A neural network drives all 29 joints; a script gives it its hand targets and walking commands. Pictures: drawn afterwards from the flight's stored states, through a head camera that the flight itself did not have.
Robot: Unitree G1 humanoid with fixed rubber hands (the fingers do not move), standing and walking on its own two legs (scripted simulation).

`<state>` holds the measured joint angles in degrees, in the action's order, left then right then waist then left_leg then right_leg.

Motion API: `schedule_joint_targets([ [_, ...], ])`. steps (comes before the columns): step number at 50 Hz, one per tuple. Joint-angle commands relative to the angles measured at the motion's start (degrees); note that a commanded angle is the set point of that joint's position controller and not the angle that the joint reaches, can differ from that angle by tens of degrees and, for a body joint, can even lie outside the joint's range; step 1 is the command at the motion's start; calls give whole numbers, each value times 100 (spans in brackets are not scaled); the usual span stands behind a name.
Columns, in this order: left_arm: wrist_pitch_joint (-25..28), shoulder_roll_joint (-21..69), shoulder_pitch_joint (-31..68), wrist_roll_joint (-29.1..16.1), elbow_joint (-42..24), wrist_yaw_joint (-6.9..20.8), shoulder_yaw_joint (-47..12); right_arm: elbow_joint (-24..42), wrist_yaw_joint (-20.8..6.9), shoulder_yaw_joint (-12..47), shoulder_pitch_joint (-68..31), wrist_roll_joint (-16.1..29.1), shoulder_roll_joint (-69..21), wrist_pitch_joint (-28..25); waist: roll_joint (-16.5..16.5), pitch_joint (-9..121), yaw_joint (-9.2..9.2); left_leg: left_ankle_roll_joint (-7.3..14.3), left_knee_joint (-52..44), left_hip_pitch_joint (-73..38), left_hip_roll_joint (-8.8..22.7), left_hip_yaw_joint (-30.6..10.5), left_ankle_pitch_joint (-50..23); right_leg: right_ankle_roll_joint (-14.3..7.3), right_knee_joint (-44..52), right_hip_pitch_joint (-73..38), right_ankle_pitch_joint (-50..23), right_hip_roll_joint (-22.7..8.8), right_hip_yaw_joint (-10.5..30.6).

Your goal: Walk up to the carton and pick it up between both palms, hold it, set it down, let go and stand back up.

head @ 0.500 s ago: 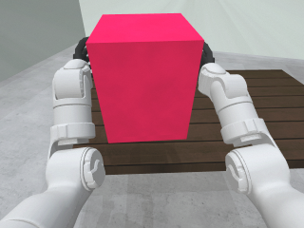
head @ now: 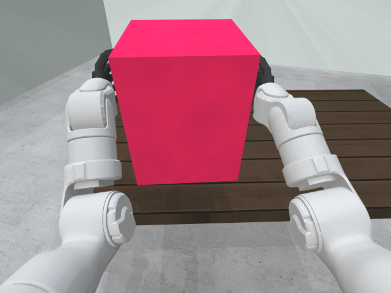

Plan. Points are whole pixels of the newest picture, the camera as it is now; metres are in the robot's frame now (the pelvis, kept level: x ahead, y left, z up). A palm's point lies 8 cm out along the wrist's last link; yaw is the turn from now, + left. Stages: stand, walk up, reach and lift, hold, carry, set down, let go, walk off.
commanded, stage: hold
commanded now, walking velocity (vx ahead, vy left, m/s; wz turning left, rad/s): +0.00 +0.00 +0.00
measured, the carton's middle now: (184, 101) +0.39 +0.02 +0.26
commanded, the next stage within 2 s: none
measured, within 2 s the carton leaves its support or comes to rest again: neither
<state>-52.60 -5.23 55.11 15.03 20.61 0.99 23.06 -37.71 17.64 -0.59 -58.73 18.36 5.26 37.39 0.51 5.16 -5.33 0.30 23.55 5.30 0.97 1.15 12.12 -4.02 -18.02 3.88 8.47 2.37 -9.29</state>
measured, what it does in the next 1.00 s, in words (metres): stands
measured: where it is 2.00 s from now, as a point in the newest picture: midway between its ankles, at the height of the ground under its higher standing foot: outside the picture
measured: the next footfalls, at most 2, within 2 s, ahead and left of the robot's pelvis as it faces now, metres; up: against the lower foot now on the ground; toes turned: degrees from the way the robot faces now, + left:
none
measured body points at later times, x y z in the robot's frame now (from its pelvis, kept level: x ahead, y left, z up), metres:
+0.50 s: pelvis +0.00 +0.00 +0.00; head -0.08 +0.01 +0.44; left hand +0.39 +0.17 +0.29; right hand +0.38 -0.13 +0.28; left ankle +0.02 +0.11 -0.74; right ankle +0.03 -0.07 -0.74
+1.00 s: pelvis -0.01 +0.01 +0.00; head -0.09 +0.03 +0.44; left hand +0.39 +0.17 +0.30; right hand +0.38 -0.12 +0.29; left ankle +0.02 +0.11 -0.74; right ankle +0.03 -0.07 -0.74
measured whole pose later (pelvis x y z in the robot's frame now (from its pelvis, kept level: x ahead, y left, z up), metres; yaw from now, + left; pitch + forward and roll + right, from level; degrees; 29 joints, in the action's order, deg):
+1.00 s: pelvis -0.01 +0.01 +0.00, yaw -1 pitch -7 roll -1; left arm -52.4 -6.1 56.2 15.2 21.6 1.4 22.7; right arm -38.8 18.0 -2.2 -59.6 18.7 4.7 36.9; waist 0.3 5.0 -5.3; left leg 1.0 24.1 5.4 0.7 2.1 12.2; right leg -3.3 -18.2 4.1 7.9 2.1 -8.2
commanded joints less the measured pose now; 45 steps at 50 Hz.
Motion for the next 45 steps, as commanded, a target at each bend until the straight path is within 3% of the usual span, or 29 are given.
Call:
schedule_joint_targets([
  [1,448,3421,4530,-1136,-696,866,-2504,2322,-698,1403,-5423,940,-3682,-346,-351,2435,-25,-79,-486,609,-276,-359,-915,628,-53,-1869,-1519,-93,1041],
  [27,404,3480,4461,-1148,-820,848,-2610,2326,-728,1420,-5314,937,-3607,-318,-433,2413,-53,-133,-482,526,-229,-386,-1036,591,-77,-1812,-1502,-43,981],
  [28,436,3209,4449,-1273,-1197,861,-2628,2708,-621,1506,-5300,1023,-3890,-391,-184,2830,-182,-199,-217,310,-414,-255,-1333,836,-125,-2051,-2188,-126,847],
  [29,393,3161,4301,-1208,-1150,862,-2663,2700,-539,1546,-5204,1078,-3646,-350,-368,2681,-172,-222,-284,145,-410,-310,-1304,882,-123,-1861,-2458,-143,864],
  [34,278,3209,4269,-1017,-986,949,-2528,2501,-536,1441,-5199,997,-3544,-344,-422,2200,-109,-216,-484,331,-334,-230,-934,757,-46,-1734,-1488,-33,782],
  [45,387,3427,4545,-1171,-650,830,-2571,2101,-727,1244,-5447,862,-3474,-399,-492,2241,-72,-242,-568,524,-207,-229,-752,584,-30,-1589,-1021,63,824],
])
